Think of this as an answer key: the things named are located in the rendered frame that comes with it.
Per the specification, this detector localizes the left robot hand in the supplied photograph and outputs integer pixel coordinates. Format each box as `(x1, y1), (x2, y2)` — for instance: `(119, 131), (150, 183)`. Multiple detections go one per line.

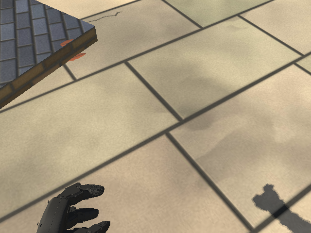
(36, 183), (111, 233)

